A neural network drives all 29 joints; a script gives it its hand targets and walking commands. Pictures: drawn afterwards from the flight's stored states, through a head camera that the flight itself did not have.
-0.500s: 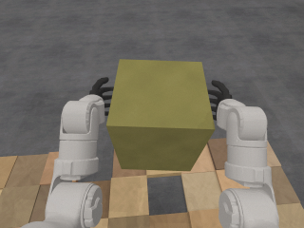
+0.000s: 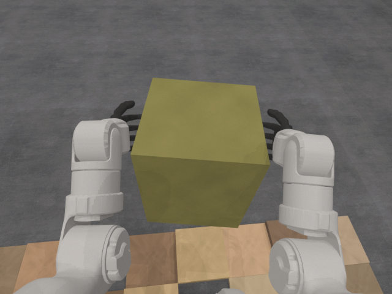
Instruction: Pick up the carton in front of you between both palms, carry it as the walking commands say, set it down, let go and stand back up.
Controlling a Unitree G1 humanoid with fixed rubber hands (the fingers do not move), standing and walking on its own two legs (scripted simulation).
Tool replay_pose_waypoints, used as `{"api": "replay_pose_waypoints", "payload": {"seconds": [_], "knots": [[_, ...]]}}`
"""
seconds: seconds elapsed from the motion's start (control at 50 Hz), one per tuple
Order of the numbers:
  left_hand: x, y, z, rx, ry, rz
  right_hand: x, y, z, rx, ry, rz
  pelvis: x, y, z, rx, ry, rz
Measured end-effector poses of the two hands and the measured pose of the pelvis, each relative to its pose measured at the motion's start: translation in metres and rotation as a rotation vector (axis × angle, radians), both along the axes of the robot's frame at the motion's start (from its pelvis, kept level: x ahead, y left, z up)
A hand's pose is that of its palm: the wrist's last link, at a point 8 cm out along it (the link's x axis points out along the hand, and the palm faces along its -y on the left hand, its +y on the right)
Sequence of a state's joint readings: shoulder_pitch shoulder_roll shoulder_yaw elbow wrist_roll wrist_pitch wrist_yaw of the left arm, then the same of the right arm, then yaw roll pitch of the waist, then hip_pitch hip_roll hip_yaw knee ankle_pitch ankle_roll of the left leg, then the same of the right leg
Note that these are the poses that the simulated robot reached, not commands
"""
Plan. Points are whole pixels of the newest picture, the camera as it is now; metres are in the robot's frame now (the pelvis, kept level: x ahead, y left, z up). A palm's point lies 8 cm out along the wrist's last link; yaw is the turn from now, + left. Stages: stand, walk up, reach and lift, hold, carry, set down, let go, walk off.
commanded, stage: carry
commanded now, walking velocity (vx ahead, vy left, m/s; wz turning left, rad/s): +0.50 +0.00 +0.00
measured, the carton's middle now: (198, 157) +0.40 +0.00 +0.03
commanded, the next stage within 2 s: none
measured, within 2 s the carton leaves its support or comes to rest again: neither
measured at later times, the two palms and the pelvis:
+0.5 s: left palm (158, 32) +0.68 +0.10 +0.15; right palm (277, 33) +0.70 -0.20 +0.15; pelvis +0.30 -0.07 +0.01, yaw +1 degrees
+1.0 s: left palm (153, 9) +0.96 +0.15 +0.08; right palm (242, 13) +0.94 -0.15 +0.08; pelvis +0.63 +0.00 -0.05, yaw -1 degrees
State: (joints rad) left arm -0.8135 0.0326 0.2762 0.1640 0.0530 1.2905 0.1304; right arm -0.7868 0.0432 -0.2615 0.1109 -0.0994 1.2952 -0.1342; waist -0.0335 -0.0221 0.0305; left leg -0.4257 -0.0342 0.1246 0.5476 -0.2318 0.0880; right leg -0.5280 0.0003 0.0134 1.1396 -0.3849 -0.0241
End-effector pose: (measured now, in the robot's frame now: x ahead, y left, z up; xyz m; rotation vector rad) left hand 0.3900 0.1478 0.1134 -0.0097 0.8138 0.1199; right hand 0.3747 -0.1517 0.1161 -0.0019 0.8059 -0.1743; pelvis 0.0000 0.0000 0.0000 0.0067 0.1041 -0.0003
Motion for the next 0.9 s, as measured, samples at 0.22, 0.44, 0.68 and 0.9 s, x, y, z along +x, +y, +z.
{"api": "replay_pose_waypoints", "payload": {"seconds": [0.22, 0.44, 0.68, 0.9], "knots": [[0.138, -0.049, -0.001, -0.021, -0.109, -0.028, 0.124, -0.048, -0.002, 0.022, -0.111, -0.067, 0.14, -0.023, -0.001, 0.001, 0.001, -0.003], [0.267, -0.056, 0.023, 0.036, -0.141, 0.075, 0.294, -0.056, 0.018, 0.06, -0.141, 0.056, 0.274, -0.067, -0.001, 0.015, -0.01, 0.016], [0.368, -0.035, 0.054, -0.009, -0.19, 0.15, 0.405, -0.035, 0.049, 0.091, -0.187, 0.057, 0.41, -0.065, 0.014, 0.001, -0.005, 0.017], [0.507, -0.007, -0.001, -0.008, -0.2, 0.044, 0.522, -0.008, 0.006, 0.015, -0.202, 0.012, 0.58, -0.019, -0.045, -0.059, -0.066, -0.014]]}}
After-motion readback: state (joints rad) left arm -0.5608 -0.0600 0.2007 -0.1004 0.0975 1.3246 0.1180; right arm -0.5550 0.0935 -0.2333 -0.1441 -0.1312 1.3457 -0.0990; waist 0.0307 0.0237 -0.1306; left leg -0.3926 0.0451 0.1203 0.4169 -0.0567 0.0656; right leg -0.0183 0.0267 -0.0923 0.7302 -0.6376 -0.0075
